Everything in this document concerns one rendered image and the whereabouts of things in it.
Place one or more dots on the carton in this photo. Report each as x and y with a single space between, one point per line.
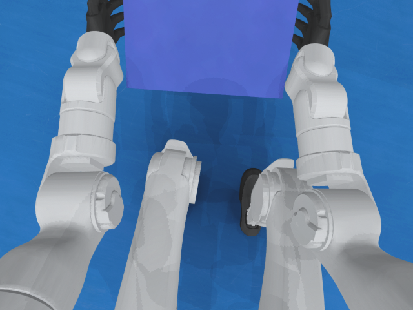
227 47

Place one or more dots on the robot left upper arm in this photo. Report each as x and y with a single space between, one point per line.
74 210

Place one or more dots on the right robot forearm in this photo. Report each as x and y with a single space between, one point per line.
326 156

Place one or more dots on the left robot thigh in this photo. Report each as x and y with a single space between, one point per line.
151 276

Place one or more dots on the left robot hand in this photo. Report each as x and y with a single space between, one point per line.
99 18

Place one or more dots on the right robot hand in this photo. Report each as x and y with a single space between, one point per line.
318 28

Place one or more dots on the robot thigh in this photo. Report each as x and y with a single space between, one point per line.
151 276
292 277

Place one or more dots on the robot right upper arm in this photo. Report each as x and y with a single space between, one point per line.
342 228

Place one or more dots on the left robot forearm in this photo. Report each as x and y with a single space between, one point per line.
88 109

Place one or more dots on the right robot thigh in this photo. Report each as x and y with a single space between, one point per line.
292 277

